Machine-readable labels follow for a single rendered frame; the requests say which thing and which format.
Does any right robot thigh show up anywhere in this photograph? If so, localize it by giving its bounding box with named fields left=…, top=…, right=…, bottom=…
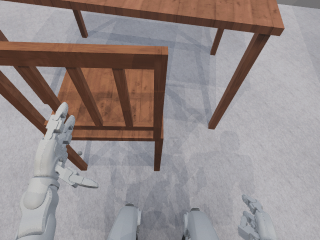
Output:
left=183, top=210, right=220, bottom=240

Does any left robot hand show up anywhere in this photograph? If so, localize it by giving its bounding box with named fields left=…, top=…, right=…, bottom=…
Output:
left=33, top=102, right=99, bottom=189

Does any left robot thigh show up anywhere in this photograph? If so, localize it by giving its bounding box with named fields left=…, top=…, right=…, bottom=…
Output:
left=107, top=206, right=142, bottom=240

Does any table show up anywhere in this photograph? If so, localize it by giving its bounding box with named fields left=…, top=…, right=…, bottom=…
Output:
left=0, top=0, right=285, bottom=130

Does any robot thigh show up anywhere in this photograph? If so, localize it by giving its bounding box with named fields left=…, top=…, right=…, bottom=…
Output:
left=107, top=206, right=142, bottom=240
left=183, top=210, right=220, bottom=240

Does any robot left forearm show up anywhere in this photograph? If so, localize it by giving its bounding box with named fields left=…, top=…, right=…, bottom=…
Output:
left=14, top=176, right=60, bottom=240

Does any right robot hand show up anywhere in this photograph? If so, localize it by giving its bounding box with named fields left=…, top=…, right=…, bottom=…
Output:
left=237, top=194, right=279, bottom=240

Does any chair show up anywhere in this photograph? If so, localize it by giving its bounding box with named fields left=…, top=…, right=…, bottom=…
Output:
left=0, top=41, right=168, bottom=171

